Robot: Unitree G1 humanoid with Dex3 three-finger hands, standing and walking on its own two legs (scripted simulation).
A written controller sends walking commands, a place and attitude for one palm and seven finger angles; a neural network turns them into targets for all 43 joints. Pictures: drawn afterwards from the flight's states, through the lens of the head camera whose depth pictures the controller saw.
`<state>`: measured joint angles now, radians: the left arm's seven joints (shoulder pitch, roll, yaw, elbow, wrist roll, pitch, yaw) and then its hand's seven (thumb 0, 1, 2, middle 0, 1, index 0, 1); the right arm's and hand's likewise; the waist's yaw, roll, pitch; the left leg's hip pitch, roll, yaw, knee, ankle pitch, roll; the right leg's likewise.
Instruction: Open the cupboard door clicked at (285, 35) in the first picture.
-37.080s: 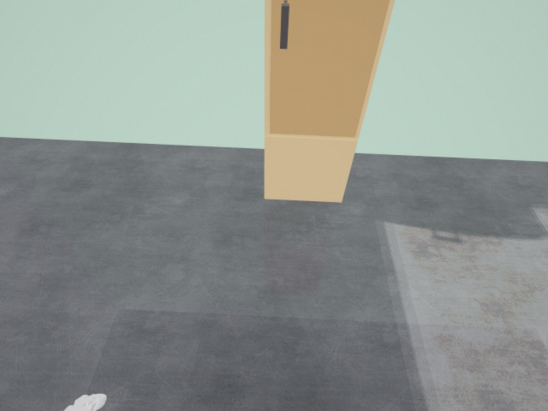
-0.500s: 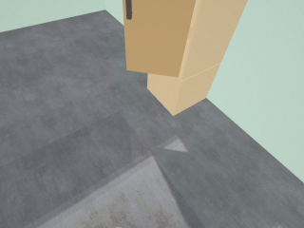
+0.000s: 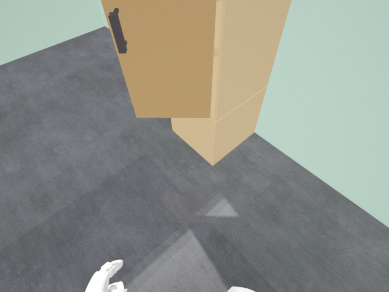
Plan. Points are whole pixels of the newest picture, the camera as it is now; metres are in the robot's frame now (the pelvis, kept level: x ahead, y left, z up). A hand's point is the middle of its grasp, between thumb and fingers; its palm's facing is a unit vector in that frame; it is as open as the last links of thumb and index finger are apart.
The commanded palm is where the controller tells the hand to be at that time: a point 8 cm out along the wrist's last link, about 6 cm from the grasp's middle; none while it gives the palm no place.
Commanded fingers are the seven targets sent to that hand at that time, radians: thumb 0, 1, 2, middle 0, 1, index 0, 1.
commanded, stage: take the last steps up to it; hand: left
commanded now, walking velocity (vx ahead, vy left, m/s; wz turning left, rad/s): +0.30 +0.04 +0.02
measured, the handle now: (119, 30) +0.85 +0.25 +0.10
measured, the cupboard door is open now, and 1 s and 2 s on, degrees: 47 47 47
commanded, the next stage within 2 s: come to a stop and stand still in 0.50 s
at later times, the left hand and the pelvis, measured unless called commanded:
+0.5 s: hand (98, 289) +0.15 +0.24 -0.17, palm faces +0.06 -0.99 -0.15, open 7.4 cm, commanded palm none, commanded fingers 0.00 0.90 0.90 -0.20 -0.30 -0.20 -0.30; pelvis +0.18 +0.06 +0.01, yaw -1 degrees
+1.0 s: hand (122, 206) +0.36 +0.22 -0.16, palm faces +0.03 -0.98 -0.19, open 7.4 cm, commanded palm none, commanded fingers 0.00 0.90 0.90 -0.20 -0.30 -0.20 -0.30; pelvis +0.26 +0.04 +0.01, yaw +0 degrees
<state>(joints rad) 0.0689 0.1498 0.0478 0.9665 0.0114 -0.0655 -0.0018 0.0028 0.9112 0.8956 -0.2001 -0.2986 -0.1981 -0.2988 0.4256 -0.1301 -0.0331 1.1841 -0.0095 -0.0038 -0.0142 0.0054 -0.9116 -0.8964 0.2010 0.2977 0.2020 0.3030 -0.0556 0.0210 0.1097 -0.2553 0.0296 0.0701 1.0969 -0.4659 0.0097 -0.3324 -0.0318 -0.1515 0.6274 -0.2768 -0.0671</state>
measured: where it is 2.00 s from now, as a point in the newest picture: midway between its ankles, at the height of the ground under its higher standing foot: (190, 283)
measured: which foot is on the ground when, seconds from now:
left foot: up 0.00-0.32, down 0.34-1.00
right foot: down 0.00-0.34, up 0.36-0.70, down 0.72-1.00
